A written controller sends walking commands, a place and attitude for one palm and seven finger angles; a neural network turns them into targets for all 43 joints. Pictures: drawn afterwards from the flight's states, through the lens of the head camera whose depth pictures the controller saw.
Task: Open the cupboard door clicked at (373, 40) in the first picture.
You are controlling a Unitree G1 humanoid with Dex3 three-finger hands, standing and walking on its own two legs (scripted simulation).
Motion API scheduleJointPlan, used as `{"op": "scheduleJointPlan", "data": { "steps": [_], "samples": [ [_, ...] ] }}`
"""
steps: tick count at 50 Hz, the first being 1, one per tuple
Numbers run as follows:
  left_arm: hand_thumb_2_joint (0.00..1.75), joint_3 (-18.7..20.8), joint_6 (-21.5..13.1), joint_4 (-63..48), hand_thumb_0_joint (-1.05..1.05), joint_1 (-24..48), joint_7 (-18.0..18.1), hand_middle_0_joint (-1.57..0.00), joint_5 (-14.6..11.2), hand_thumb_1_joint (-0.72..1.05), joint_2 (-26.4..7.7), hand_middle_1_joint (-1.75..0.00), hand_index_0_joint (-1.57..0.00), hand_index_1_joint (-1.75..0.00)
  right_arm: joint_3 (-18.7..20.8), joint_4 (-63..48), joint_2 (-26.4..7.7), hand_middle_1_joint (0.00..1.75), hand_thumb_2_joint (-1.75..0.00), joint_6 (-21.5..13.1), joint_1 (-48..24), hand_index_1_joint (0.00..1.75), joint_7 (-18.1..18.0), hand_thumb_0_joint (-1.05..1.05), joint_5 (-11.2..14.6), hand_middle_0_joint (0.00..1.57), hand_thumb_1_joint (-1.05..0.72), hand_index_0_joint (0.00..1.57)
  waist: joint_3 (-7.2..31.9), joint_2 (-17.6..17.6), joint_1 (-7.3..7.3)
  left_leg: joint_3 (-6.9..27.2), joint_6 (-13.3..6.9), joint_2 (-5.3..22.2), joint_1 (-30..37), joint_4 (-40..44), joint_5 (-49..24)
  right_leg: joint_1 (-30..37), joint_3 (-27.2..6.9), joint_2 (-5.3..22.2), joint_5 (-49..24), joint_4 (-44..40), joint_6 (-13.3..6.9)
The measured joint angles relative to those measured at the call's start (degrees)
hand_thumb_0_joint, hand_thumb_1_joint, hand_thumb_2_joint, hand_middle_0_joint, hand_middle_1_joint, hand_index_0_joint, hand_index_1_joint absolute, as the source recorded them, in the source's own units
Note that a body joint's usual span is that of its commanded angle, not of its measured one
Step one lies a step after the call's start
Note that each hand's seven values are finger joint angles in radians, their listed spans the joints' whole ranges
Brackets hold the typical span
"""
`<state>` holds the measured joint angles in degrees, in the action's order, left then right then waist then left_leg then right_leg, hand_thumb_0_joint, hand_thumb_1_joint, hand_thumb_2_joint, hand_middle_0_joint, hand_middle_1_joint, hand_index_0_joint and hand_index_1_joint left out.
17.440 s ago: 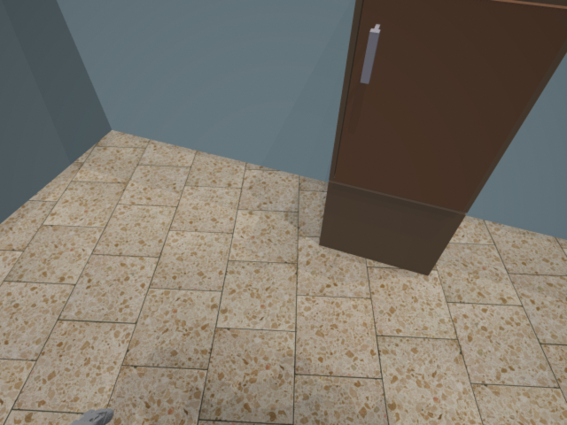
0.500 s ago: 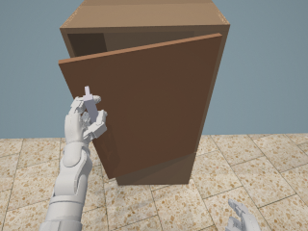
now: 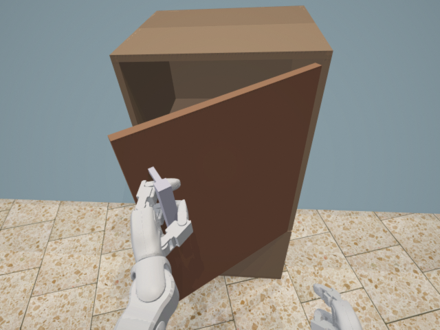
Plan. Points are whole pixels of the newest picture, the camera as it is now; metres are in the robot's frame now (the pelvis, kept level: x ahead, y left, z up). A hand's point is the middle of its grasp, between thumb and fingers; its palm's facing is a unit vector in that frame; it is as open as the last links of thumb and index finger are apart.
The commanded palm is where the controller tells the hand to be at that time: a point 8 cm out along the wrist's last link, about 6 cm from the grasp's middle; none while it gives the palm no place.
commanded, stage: open thumb and fingers to let go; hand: left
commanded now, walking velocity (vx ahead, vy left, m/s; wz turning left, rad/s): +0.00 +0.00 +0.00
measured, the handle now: (164, 201) +0.30 +0.12 +0.12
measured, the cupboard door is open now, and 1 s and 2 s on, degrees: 37 36 37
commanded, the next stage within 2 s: slide the hand sideways off the handle in 0.88 s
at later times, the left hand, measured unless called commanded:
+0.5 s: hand (183, 220) +0.26 +0.08 +0.12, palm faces +0.33 -0.95 +0.02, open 10.9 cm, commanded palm +0.21 +0.12 +0.12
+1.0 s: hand (181, 224) +0.26 +0.08 +0.12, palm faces +0.30 -0.95 +0.01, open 15.3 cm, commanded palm +0.21 +0.12 +0.12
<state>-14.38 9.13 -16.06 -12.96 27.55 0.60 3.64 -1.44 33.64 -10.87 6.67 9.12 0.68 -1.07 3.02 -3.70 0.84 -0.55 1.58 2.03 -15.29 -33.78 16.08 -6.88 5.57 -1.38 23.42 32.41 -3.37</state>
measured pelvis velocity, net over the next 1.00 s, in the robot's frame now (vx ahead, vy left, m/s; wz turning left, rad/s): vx -0.03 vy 0.02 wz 0.00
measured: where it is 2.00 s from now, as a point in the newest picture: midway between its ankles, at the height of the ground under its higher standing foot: outside the picture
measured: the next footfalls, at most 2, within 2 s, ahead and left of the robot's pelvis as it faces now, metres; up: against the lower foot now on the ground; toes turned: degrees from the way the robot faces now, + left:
none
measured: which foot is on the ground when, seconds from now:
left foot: down 0.00-1.00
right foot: down 0.00-1.00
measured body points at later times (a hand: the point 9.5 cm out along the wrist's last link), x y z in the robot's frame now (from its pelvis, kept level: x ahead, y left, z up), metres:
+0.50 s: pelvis -0.01 +0.00 +0.00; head -0.04 -0.02 +0.45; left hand +0.24 +0.13 +0.12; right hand +0.19 -0.20 -0.08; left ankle +0.02 +0.14 -0.73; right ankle -0.06 -0.07 -0.73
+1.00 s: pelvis -0.03 +0.02 +0.00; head -0.06 +0.00 +0.45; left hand +0.23 +0.13 +0.12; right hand +0.18 -0.18 -0.09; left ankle +0.02 +0.14 -0.73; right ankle -0.06 -0.07 -0.73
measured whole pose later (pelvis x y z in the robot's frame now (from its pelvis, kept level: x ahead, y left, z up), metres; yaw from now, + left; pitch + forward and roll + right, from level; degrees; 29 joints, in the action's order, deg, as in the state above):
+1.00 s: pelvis -0.03 +0.02 +0.00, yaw +0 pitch -4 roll -1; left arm -16.7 9.3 -8.0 -3.8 31.1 1.0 4.4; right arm -1.9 35.9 -10.0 6.5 6.0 0.6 -1.5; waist 0.8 -3.2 1.6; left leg -0.4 0.3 1.6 -16.6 -35.7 15.1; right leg -7.8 5.7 -0.9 22.0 33.6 -2.3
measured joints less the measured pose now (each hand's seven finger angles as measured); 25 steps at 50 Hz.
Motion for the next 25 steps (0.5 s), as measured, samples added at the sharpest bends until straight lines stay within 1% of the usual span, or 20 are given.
{"op": "scheduleJointPlan", "data": {
  "steps": [3, 5, 9, 13, 18, 25],
  "samples": [
    [0.76, -0.96, -0.23, -0.85, 0.01, -1.11, 0.0, -0.32, -0.55, 0.68, -0.6, -1.32, -0.32, -1.33, -0.15, 0.31, -0.2, 0.3, -0.9, 0.03, -0.04, 0.3, -0.11, 0.01, -0.04, 0.2, -0.9, 0.2, -0.2, -0.22, -0.27, 0.14, -0.02, 0.07, 0.22, -0.19, 0.05, 0.29, 0.12, -0.1, 0.1, 0.15, -0.11],
    [0.77, -0.94, -0.36, 0.39, 0.01, 0.21, 0.69, -0.33, -0.61, 0.68, -0.41, -1.32, -0.32, -1.33, -0.26, 0.96, -0.41, 0.3, -0.9, 0.0, -0.46, 0.3, -0.59, 0.01, -0.16, 0.2, -0.9, 0.2, -0.68, -0.32, -0.25, 0.48, -0.09, 0.05, 0.35, -0.35, -0.02, 0.63, 0.45, -0.14, 0.08, 0.13, -0.18],
    [0.78, 0.05, -0.25, 4.27, 0.01, 3.89, 1.82, -0.35, -0.44, 0.66, 0.57, -1.33, -0.35, -1.33, -0.23, 2.02, -0.58, 0.3, -0.9, -0.05, -1.34, 0.3, -1.16, 0.01, -0.44, 0.2, -0.9, 0.2, -1.11, -0.24, 0.25, 0.84, -0.11, -0.05, 0.44, -0.07, -0.5, 0.78, 0.8, -0.11, -0.19, -0.02, -0.26],
    [0.75, 1.05, -0.53, 5.8, 0.01, 5.06, 1.65, -0.36, -0.47, 0.57, 1.08, -1.32, -0.37, -1.32, -0.26, 1.83, -0.28, 0.3, -0.9, -0.13, -1.78, 0.3, -1.47, 0.01, -0.54, 0.2, -0.9, 0.2, -1.19, 0.1, 0.59, 0.74, -0.1, -0.1, 0.77, 0.74, -1.03, 0.92, 0.71, -0.07, -0.62, -0.53, -0.25],
    [0.66, 0.84, -0.96, 6.18, 0.01, 5.35, 1.44, -0.36, -0.16, 0.36, 1.05, -1.29, -0.38, -1.3, -0.21, 1.08, -0.04, 0.3, -0.9, -0.35, -2.17, 0.3, -1.31, 0.01, -0.51, 0.2, -0.9, 0.2, -1.46, 0.21, 0.75, 0.62, 0.0, -0.18, 0.79, 0.84, -1.17, 0.86, 0.6, 0.03, -0.76, -0.52, -0.16],
    [0.49, 0.1, -0.9, 6.1, 0.01, 5.6, 1.21, -0.33, -0.26, -0.06, 0.85, -1.25, -0.37, -1.25, -0.36, 0.8, 0.33, 0.3, -0.9, -0.15, -2.39, 0.3, -1.09, 0.01, -0.47, 0.2, -0.9, 0.2, -1.61, 0.39, 0.84, 0.38, -0.24, -0.32, 0.6, 0.53, -1.08, 0.66, 0.36, 0.23, -0.85, -0.32, 0.18]
  ]
}}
